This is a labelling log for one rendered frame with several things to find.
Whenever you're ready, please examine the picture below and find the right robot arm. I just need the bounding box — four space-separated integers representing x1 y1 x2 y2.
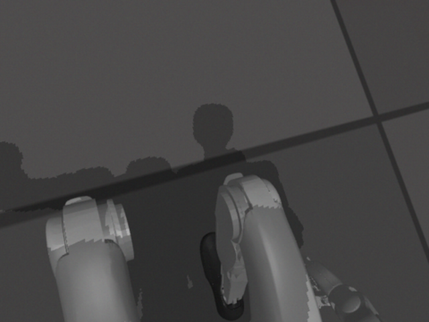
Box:
328 284 387 322

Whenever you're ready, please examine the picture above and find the right robot hand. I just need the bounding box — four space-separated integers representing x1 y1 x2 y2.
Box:
301 254 343 309

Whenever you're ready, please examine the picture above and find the right robot foot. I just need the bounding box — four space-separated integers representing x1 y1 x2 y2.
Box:
200 232 244 321

